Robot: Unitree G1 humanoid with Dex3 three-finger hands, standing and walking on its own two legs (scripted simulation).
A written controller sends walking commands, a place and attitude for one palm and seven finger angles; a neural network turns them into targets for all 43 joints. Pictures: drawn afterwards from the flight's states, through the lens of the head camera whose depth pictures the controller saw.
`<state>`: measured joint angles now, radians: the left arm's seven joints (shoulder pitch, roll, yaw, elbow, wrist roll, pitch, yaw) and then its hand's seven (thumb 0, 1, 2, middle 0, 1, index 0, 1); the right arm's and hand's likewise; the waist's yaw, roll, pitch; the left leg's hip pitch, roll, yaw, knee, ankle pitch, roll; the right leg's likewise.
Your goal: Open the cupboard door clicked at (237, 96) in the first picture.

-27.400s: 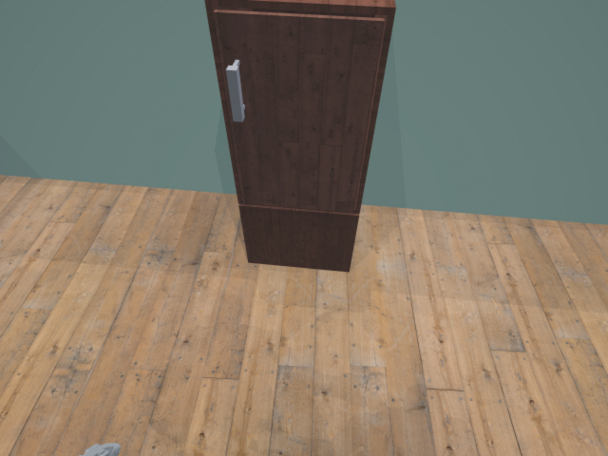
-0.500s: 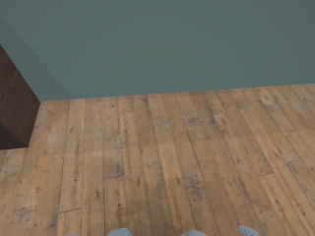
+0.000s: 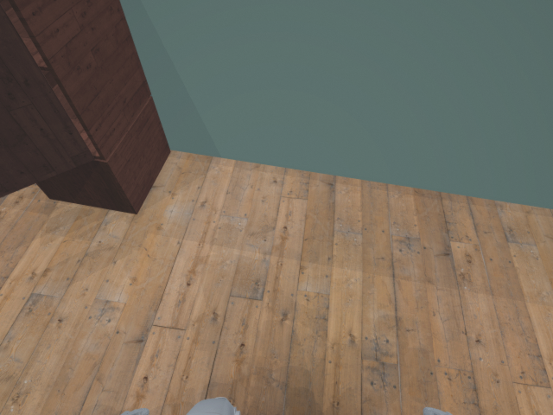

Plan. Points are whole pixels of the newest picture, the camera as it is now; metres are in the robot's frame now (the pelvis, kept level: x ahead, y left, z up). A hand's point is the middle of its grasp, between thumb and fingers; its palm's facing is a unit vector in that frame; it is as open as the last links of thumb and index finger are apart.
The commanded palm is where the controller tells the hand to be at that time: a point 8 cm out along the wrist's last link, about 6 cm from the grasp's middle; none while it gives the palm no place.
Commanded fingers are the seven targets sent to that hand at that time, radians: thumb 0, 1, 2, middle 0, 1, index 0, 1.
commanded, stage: turn to face it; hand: left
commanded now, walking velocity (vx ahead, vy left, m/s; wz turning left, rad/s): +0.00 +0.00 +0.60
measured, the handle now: out of the picture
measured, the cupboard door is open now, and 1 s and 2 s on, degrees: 46 46 46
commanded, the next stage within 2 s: take the last steps up to it in 0.98 s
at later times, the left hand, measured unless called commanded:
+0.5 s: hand out of the picture +0.03 +0.19 -0.15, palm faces +0.31 -0.91 -0.28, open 7.4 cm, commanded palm none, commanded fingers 0.00 0.90 0.90 -0.20 -0.30 -0.20 -0.30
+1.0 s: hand out of the picture -0.02 +0.18 -0.17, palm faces +0.52 -0.81 -0.28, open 7.4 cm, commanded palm none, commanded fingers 0.00 0.90 0.90 -0.20 -0.30 -0.20 -0.30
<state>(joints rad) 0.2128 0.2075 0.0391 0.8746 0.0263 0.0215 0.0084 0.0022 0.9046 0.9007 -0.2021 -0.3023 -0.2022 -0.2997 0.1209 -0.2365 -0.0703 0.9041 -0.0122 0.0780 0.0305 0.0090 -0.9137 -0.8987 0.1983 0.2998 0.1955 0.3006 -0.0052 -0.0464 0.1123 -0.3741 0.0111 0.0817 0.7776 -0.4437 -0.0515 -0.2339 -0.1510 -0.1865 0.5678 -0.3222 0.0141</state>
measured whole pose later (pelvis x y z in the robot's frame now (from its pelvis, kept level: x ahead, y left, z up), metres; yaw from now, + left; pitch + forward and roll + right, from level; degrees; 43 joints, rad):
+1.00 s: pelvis +0.03 -0.04 -0.01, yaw +30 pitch +1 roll +1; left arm 0.19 0.24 0.05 0.91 0.01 0.03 0.01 0.00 0.91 0.90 -0.20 -0.30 -0.20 -0.30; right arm 0.16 -0.20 -0.04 0.94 -0.02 0.05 0.00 0.01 -0.91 -0.90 0.20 0.30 0.20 0.30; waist 0.01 0.00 0.07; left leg -0.34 -0.01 -0.04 0.60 -0.30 -0.02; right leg -0.27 -0.05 -0.05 0.58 -0.32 0.03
